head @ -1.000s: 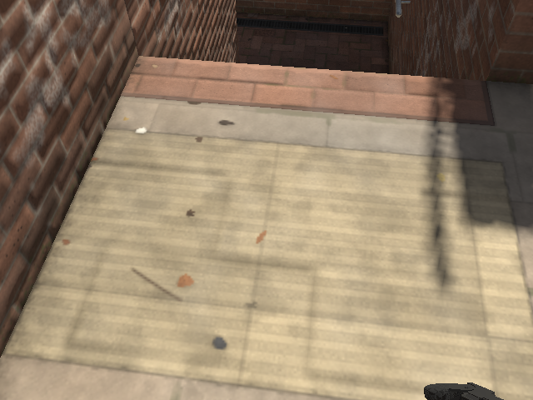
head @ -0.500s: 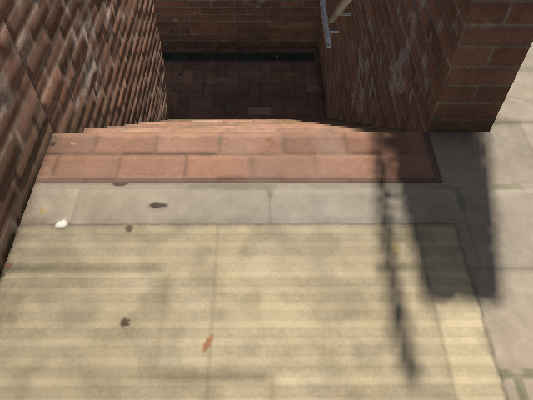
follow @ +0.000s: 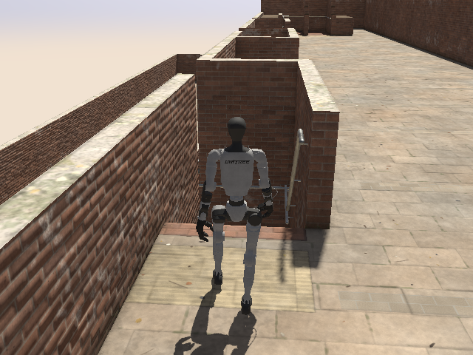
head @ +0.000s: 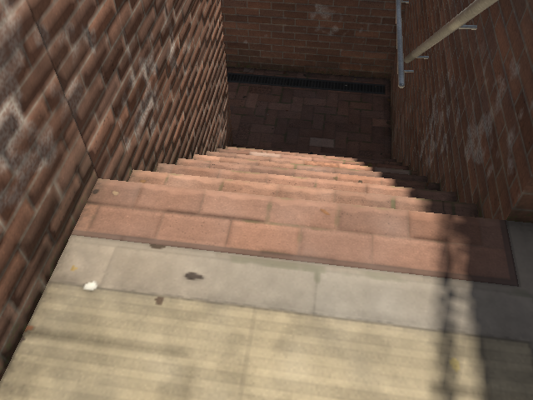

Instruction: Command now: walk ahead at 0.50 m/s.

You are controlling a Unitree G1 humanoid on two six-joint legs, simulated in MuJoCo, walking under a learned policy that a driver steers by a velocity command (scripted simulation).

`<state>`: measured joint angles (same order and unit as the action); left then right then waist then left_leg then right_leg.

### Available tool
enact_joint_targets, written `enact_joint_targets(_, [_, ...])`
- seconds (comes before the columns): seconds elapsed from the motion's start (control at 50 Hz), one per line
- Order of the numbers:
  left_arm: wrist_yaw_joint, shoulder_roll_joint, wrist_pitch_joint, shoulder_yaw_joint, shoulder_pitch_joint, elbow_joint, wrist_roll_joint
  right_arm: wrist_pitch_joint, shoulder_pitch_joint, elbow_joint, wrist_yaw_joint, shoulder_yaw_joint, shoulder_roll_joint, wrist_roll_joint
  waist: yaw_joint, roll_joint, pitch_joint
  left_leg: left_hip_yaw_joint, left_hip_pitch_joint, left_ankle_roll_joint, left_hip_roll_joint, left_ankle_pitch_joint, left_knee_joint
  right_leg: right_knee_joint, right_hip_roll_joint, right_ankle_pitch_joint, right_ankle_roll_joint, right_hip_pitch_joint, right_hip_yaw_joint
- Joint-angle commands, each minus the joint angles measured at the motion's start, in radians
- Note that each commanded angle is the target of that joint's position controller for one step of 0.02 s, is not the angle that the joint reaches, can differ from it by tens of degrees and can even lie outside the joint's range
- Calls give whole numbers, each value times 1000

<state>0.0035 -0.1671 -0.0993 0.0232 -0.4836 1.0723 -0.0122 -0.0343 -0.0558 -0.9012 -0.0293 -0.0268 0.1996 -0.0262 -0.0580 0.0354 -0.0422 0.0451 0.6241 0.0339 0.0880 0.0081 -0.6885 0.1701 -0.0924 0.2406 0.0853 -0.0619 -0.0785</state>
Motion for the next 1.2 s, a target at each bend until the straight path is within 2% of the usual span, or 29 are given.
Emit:
enact_joint_targets(0.02, [15,-140,-5,23,-79,-8,-8,-18,133,93,1,-6,55,2,-2,-96,-80,22,58,16,-26,15,74,-20,309,-454,117,-36,144])
enact_joint_targets(0.08, [18,-148,0,27,-52,-1,-17,-32,91,90,4,-13,66,8,35,-110,-61,44,-67,65,-68,114,135,81,318,-686,98,-67,110])
enact_joint_targets(0.12, [17,-167,5,31,-20,-2,-13,-45,-126,19,19,-34,94,2,130,-99,49,74,-348,108,-134,131,208,331,286,-889,68,-30,73])
enact_joint_targets(0.14, [14,-158,4,26,-10,-14,-6,-55,-303,-37,30,-53,139,-16,194,-71,149,5,-604,145,-71,120,217,548,248,-734,49,117,48])
enact_joint_targets(0.16, [5,-85,3,8,-57,-52,26,-59,-445,-53,40,-80,242,-41,203,95,295,-378,-897,234,217,230,251,912,138,-279,8,422,-15])
enact_joint_targets(0.18, [2,-107,4,24,-104,-40,26,-41,-427,-56,27,-86,251,-11,172,175,366,-733,-956,320,343,227,395,1150,10,283,3,614,63])
enact_joint_targets(0.2, [3,-147,9,37,-15,-58,5,-35,-310,-41,22,-76,209,15,127,58,208,-599,-822,288,295,282,414,1183,88,199,15,692,129])
enact_joint_targets(0.22, [-2,-129,4,34,65,-80,-2,-41,-228,-28,18,-59,141,19,108,6,92,-471,-671,261,256,250,453,1136,125,117,14,695,125])
enact_joint_targets(0.24, [-5,-106,7,33,90,-83,-4,-47,-190,-29,18,-46,98,15,74,-13,30,-376,-561,220,204,192,492,1067,159,69,12,654,120])
enact_joint_targets(0.26, [-9,-97,19,34,90,-85,-20,-55,-191,-45,22,-36,68,17,46,4,5,-307,-488,190,163,130,512,1012,179,49,2,607,121])
enact_joint_targets(0.28, [-16,-75,33,31,67,-75,-27,-61,-205,-59,25,-30,53,15,28,14,7,-258,-453,178,140,86,525,987,183,39,-8,566,114])
enact_joint_targets(0.32, [-25,-68,50,32,82,-84,-29,-75,-265,-86,28,-32,71,17,17,14,7,-208,-445,182,121,-8,539,954,184,12,-23,573,93])
enact_joint_targets(0.38, [-30,-80,63,34,212,-131,-27,-78,-322,-104,29,-34,98,17,31,14,-33,-164,-464,182,104,-12,579,855,207,-89,-47,677,70])
enact_joint_targets(0.5, [-33,-68,58,19,444,-207,-10,-75,-435,-133,33,-24,93,16,91,22,-61,-104,-564,158,83,-140,578,563,183,-242,-62,707,22])
enact_joint_targets(0.6, [-31,-78,48,16,546,-251,-11,-65,-501,-165,46,-24,100,3,116,30,-78,-98,-724,171,129,-279,508,443,149,-179,-26,716,5])
enact_joint_targets(0.66, [-20,-95,35,28,459,-235,-12,-60,-466,-167,53,-29,118,-3,63,39,-36,-69,-742,146,135,-561,363,378,90,-68,21,547,-23])
enact_joint_targets(0.68, [-14,-108,28,39,330,-193,-12,-57,-451,-167,51,-31,125,-1,10,35,22,-49,-723,131,113,-652,224,335,55,-74,43,398,-37])
enact_joint_targets(0.7, [-5,-141,17,56,153,-134,-24,-56,-433,-159,49,-28,120,7,-62,6,114,-16,-613,108,73,-564,24,292,75,-126,74,159,-9])
enact_joint_targets(0.72, [7,-242,8,83,-12,-107,-48,-59,-446,-118,42,-12,67,29,-98,-118,251,31,-350,73,0,-190,-301,276,327,-70,148,-130,288])
enact_joint_targets(0.74, [-5,-297,19,96,-20,-107,-39,-56,-546,-120,38,-11,23,49,-50,-265,344,14,-86,49,-173,547,-606,155,540,-114,275,-271,706])
enact_joint_targets(0.76, [-11,-246,31,88,65,-114,-3,-50,-457,-113,43,-35,102,22,-28,-110,241,-99,-11,63,-110,476,-664,127,483,-37,245,-165,653])
enact_joint_targets(0.78, [-12,-181,31,68,161,-130,1,-54,-374,-83,40,-36,92,15,1,-87,105,-96,17,67,-73,392,-634,93,449,-44,213,-20,515])
enact_joint_targets(0.8, [-13,-130,25,55,216,-139,-5,-55,-339,-77,39,-36,76,13,28,-60,46,-93,-14,67,-39,330,-577,55,400,-100,176,89,419])
enact_joint_targets(0.84, [1,-72,13,35,203,-117,-7,-32,-380,-91,29,-35,39,-8,83,-102,18,-86,-104,48,-15,294,-492,17,326,-195,128,204,284])
enact_joint_targets(0.88, [9,-85,-1,33,139,-92,-8,-16,-368,-89,19,-36,23,-10,93,-93,14,-63,-112,33,-15,269,-455,0,306,-272,132,226,236])
enact_joint_targets(0.94, [12,-121,-4,36,82,-80,-3,-4,-243,-48,9,-34,24,-14,84,-89,-30,-36,-23,8,8,170,-345,-42,291,-250,138,220,197])
enact_joint_targets(1.04, [9,-110,1,23,-24,-64,-2,1,-37,22,4,-19,13,-1,34,-99,-67,5,12,-8,-4,15,-81,-37,274,-342,118,152,150])
enact_joint_targets(1.16, [17,-130,14,22,-104,-25,-8,1,91,95,12,-14,36,6,4,-97,-102,21,20,28,-40,67,43,14,325,-471,137,2,139])
enact_joint_targets(1.2, [24,-139,18,27,-81,-25,-11,-6,66,91,18,-19,41,5,23,-108,-86,35,-41,55,-62,126,95,90,325,-594,124,-28,119])
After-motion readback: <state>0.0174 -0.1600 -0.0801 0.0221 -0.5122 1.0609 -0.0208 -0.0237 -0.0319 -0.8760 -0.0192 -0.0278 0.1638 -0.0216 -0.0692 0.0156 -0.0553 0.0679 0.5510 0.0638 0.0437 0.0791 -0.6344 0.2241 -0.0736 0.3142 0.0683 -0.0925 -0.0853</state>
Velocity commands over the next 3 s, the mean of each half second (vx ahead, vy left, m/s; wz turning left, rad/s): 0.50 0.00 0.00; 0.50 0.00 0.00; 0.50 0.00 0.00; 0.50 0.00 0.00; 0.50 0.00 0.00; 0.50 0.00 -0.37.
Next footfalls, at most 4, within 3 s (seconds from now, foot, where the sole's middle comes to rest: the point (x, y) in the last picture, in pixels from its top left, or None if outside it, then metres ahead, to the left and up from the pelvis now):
0.14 left None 0.26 0.11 -0.78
0.70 right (324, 373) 0.55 -0.07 -0.78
1.28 left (262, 273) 0.84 0.11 -0.78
1.80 right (314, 230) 0.99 -0.04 -0.78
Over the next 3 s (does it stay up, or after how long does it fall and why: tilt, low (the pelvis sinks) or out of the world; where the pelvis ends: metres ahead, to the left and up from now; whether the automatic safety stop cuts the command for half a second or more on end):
stays up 1.32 0.14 -0.31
